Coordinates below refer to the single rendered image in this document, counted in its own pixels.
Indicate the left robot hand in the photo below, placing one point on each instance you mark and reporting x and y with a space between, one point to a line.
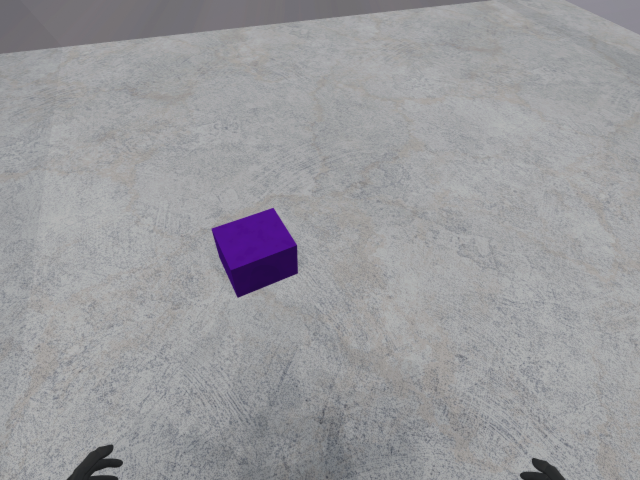
94 462

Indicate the carton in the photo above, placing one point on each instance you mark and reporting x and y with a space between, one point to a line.
256 251

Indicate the right robot hand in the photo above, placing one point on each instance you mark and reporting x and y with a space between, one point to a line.
549 472

